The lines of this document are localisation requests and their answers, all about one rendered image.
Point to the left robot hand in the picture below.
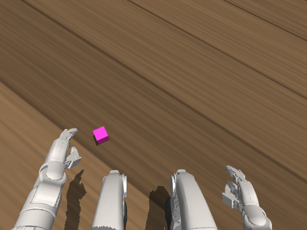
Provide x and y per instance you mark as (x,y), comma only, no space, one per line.
(59,148)

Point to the right robot hand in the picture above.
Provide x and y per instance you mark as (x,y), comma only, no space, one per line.
(242,194)

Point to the right robot arm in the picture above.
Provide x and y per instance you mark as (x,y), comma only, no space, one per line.
(254,218)

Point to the cube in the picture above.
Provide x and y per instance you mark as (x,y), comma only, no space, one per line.
(101,135)

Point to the left robot arm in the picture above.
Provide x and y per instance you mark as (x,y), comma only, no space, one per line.
(42,204)

